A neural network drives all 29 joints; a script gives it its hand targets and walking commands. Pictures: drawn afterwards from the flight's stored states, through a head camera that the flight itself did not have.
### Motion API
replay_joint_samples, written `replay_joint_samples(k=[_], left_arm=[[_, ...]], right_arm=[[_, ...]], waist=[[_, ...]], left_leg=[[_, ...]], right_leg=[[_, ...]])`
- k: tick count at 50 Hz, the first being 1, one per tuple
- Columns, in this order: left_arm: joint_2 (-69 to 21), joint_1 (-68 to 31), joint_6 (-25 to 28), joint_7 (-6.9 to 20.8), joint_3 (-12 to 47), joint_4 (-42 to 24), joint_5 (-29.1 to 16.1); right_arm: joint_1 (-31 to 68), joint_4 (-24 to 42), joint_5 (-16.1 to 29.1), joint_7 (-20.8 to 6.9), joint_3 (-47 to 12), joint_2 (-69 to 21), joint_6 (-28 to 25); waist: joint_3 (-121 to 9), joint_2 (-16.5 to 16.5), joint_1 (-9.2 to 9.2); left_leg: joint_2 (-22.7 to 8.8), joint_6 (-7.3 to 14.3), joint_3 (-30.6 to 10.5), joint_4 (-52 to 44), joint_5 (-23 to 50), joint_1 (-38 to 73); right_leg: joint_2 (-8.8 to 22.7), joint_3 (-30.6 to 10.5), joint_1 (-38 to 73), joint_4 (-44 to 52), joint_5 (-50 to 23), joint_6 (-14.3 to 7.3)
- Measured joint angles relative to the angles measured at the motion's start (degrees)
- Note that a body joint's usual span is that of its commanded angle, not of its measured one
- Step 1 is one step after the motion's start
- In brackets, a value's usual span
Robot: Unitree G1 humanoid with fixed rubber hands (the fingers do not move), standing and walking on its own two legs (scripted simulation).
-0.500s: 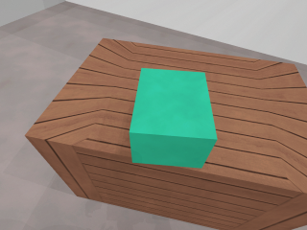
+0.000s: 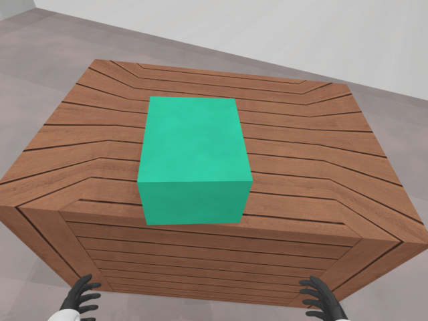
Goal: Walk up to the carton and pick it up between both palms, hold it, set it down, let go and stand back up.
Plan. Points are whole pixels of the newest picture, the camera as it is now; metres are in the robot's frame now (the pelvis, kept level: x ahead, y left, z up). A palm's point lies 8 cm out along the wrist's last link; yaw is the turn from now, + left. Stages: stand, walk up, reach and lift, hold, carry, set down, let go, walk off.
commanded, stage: reach and lift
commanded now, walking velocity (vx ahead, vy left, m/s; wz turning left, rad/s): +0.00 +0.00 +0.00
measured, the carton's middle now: (193, 157) +0.50 +0.08 -0.01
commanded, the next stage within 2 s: none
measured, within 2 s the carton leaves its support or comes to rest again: neither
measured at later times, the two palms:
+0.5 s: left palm (57, 307) +0.15 +0.28 -0.06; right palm (314, 304) +0.18 -0.19 -0.06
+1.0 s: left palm (78, 278) +0.19 +0.26 -0.03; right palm (322, 291) +0.20 -0.20 -0.03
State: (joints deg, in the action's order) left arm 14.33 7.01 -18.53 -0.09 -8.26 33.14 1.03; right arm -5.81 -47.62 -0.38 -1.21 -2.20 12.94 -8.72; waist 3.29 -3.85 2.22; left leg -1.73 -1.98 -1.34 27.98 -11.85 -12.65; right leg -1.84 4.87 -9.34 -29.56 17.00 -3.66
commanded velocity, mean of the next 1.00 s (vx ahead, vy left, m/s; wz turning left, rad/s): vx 0.00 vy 0.00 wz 0.00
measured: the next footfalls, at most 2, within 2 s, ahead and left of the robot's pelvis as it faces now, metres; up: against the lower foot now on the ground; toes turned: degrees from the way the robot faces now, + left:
none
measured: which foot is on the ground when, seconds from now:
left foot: down 0.00-1.00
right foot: down 0.00-1.00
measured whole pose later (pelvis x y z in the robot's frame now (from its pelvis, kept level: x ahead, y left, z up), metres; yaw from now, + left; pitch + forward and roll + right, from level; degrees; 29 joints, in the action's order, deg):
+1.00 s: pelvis +0.03 +0.03 +0.01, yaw -3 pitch -3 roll +0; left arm 9.8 16.0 13.1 -7.2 -0.1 26.2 -5.3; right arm -10.6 -39.8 14.0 -7.4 -3.1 14.5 -22.9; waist 0.2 -1.0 3.7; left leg -1.3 -0.4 2.7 22.3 -11.7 -7.7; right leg -1.4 0.8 -4.5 -21.3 14.0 -1.8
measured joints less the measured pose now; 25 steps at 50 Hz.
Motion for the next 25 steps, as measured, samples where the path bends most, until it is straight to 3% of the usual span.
replay_joint_samples(k=[7, 18, 25], left_arm=[[1.64, 1.76, 4.99, -1.56, 0.43, -0.65, -2.33], [1.38, 6.22, 14.02, -0.51, 3.05, -4.62, -4.74], [0.91, 7.08, 17.26, -2.65, 5.25, -4.42, -6.48]], right_arm=[[0.34, 4.44, -0.29, -0.13, 1.66, -3.75, 1.52], [-0.82, 3.98, 1.09, 0.98, 0.76, -6.49, -3.67], [-3.41, 5.26, 2.96, -0.89, 2.12, -3.71, -4.54]], waist=[[1.69, -0.51, 2.59], [-0.14, 1.69, 1.59], [-1.49, 1.72, 2.03]], left_leg=[[-0.27, -0.35, -0.07, -0.85, 0.95, -0.14], [0.19, 0.02, 0.18, -4.12, 1.82, 2.67], [0.41, 0.85, 1.67, -5.11, 1.39, 4.11]], right_leg=[[-0.26, 0.09, -0.54, -0.02, -0.5, -0.43], [0.08, -0.21, 3.07, 5.01, -2.3, 0.58], [0.34, -1.68, 4.47, 6.94, -2.93, 1.23]])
